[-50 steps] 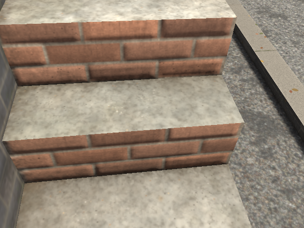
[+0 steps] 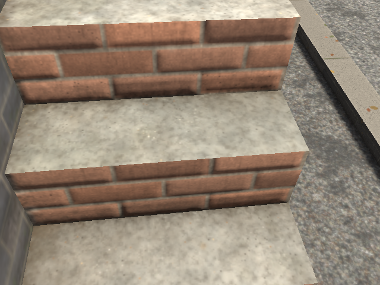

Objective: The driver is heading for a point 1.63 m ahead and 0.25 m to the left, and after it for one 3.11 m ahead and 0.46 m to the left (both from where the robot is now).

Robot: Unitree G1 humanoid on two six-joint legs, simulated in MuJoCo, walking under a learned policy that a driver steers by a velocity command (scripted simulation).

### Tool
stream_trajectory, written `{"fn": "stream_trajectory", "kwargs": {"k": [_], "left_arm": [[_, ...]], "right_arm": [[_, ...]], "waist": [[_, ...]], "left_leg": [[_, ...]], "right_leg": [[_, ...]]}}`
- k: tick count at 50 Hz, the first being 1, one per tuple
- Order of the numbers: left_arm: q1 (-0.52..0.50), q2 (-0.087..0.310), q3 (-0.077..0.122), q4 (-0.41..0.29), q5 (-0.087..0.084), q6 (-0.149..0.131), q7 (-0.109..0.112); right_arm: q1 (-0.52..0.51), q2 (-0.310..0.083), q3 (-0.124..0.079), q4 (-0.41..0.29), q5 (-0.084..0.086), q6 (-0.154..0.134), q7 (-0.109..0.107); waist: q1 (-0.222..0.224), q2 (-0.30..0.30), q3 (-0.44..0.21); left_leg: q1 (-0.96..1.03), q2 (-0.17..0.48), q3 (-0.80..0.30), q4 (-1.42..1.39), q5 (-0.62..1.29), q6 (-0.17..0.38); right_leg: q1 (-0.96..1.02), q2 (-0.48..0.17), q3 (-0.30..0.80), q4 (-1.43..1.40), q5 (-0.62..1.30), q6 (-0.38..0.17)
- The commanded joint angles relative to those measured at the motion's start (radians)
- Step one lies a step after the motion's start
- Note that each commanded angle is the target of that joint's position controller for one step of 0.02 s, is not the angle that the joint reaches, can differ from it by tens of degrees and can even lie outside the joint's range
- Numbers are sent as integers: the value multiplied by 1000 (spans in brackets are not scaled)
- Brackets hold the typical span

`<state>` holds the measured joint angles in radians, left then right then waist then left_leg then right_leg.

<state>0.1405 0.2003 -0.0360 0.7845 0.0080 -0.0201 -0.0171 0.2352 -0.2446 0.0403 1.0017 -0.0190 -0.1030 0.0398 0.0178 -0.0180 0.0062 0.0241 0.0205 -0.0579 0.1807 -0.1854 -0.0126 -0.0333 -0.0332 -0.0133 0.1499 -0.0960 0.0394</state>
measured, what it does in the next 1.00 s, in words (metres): stands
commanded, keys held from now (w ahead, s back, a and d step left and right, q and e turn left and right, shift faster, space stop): w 0.68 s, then no key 0.32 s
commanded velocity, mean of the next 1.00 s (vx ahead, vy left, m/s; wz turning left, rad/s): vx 0.43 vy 0.00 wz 0.00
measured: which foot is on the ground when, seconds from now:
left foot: down 0.00-1.00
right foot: down 0.00-1.00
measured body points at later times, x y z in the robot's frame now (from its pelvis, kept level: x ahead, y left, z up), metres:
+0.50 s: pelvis +0.00 +0.00 +0.00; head +0.00 +0.02 +0.45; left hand +0.14 +0.22 -0.12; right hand +0.06 -0.25 -0.13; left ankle -0.05 +0.13 -0.75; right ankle -0.01 -0.15 -0.75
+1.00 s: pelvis -0.01 +0.00 +0.00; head -0.01 +0.02 +0.45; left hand +0.10 +0.24 -0.14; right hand +0.02 -0.26 -0.13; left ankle -0.05 +0.13 -0.75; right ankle -0.01 -0.15 -0.75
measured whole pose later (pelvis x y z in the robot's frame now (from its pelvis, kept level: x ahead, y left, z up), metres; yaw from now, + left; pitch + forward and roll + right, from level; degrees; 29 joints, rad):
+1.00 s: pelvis -0.01 +0.00 +0.00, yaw +1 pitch -1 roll +0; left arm 0.19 0.21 -0.02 0.86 -0.02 0.01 -0.01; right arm 0.30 -0.26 0.01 1.03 -0.01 -0.09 0.04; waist 0.01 -0.03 0.02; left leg 0.01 0.01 -0.06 0.19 -0.17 -0.01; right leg -0.04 -0.05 -0.01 0.15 -0.08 0.05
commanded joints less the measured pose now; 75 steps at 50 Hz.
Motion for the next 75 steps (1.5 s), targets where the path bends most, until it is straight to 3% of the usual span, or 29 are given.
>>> {"fn": "stream_trajectory", "kwargs": {"k": [1,4,6,7,8,19,20,21,23,25,28,29,30,34,39,45,46,47,49,50,51,53,55,57,58,60,75], "left_arm": [[-45,74,19,-62,-6,-11,3],[-48,79,19,-72,1,-13,2],[-38,74,21,-57,-6,-7,3],[-47,79,20,-69,1,-12,3],[-45,73,21,-57,-6,-8,3],[-35,69,22,-45,-7,-3,7],[-40,78,24,-46,-7,-4,5],[-35,65,22,-45,-6,-3,6],[-38,77,24,-43,-8,-4,6],[-47,67,21,-48,-15,-3,13],[-43,69,21,-46,-14,-2,16],[-46,78,23,-47,-13,-4,14],[-42,66,21,-47,-12,-4,14],[-39,70,23,-44,-13,-3,15],[10,87,30,-10,-12,4,7],[23,85,35,11,-19,18,5],[21,95,38,12,-18,18,3],[27,81,36,15,-19,20,4],[24,84,35,21,-31,18,6],[26,93,36,23,-31,16,4],[30,77,33,24,-29,18,6],[37,93,37,31,-30,20,7],[46,80,34,35,-32,23,11],[48,94,38,34,-33,23,10],[48,87,39,29,-33,26,12],[51,88,40,27,-35,27,14],[74,79,47,9,-39,28,21]], "right_arm": [[24,-111,-21,-30,3,-9,-6],[15,-126,-24,-36,0,-9,-3],[34,-114,-22,-27,3,-8,-9],[17,-127,-24,-35,1,-9,-4],[25,-111,-22,-30,3,-8,-7],[42,-110,-23,-23,5,-8,-11],[35,-107,-22,-31,3,-8,-7],[37,-112,-24,-23,5,-8,-10],[40,-104,-22,-30,3,-7,-7],[35,-110,-25,-27,5,-10,-10],[41,-108,-25,-26,6,-12,-10],[36,-105,-24,-34,5,-12,-7],[35,-112,-26,-26,6,-12,-9],[45,-109,-26,-26,6,-12,-10],[93,-135,-37,-3,9,-5,-5],[105,-135,-48,6,10,6,1],[100,-132,-48,-4,10,7,5],[103,-139,-52,6,11,9,2],[124,-144,-60,6,11,11,-10],[118,-137,-60,-6,12,12,-8],[121,-143,-65,2,13,13,-11],[134,-131,-64,-9,14,15,-9],[148,-136,-70,-2,15,17,-14],[148,-132,-71,-15,17,18,-11],[145,-140,-76,-2,19,13,-17],[152,-131,-78,-2,21,10,-20],[175,-115,-95,-15,27,24,-32]], "waist": [[-3,-2,-18],[1,20,-20],[-4,2,-20],[1,23,-20],[-2,5,-17],[-2,14,-8],[-5,1,-35],[2,22,-3],[-6,2,-26],[-2,21,10],[-2,17,7],[-5,1,-25],[2,23,4],[-3,11,-6],[-7,1,-26],[-5,6,-13],[-5,-5,-38],[-1,19,-2],[-8,4,11],[-7,-3,-10],[-2,20,27],[-8,5,8],[-6,19,45],[-6,6,20],[2,35,49],[0,23,59],[11,2,60]], "left_leg": [[-43,117,-57,-7,303,83],[-43,112,-56,-3,288,84],[-39,116,-56,-8,310,81],[-42,112,-56,-3,289,84],[-43,115,-57,-8,302,83],[-45,113,-57,-11,285,83],[-23,114,-68,-20,303,86],[-38,114,-56,-11,291,83],[-24,113,-68,-21,299,86],[-58,109,-59,-15,245,82],[-60,109,-63,-15,254,82],[-34,112,-75,-22,278,84],[-48,111,-62,-12,274,81],[-51,110,-63,-10,286,81],[-22,115,-61,11,416,64],[-39,116,-64,13,378,54],[-22,118,-76,6,393,54],[-39,117,-64,13,363,51],[-67,114,-66,4,278,48],[-53,114,-79,-2,290,48],[-73,113,-66,6,259,46],[-69,114,-82,0,267,48],[-98,109,-70,7,217,46],[-86,111,-86,5,230,49],[-110,108,-68,6,181,51],[-129,106,-71,4,143,53],[-149,103,-64,23,103,52]], "right_leg": [[35,-95,68,3,191,-48],[36,-91,55,6,167,-46],[41,-94,66,4,199,-47],[38,-91,54,5,166,-45],[37,-94,66,1,186,-47],[37,-92,63,-4,161,-47],[44,-96,61,4,145,-48],[27,-92,64,-8,147,-47],[39,-95,62,2,140,-48],[24,-89,65,-14,112,-45],[29,-90,64,-13,123,-45],[39,-94,63,-4,116,-46],[23,-91,66,-14,126,-45],[37,-92,63,-8,157,-44],[52,-104,59,13,307,-46],[39,-110,58,10,263,-45],[47,-114,57,19,233,-45],[22,-111,61,5,225,-45],[9,-111,60,12,166,-37],[13,-113,58,23,127,-36],[-14,-111,63,7,121,-35],[-3,-113,60,23,90,-33],[-23,-109,64,10,83,-32],[-16,-110,59,28,50,-32],[-36,-107,57,16,20,-36],[-42,-105,58,20,-8,-36],[-66,-95,60,53,-48,-43]]}}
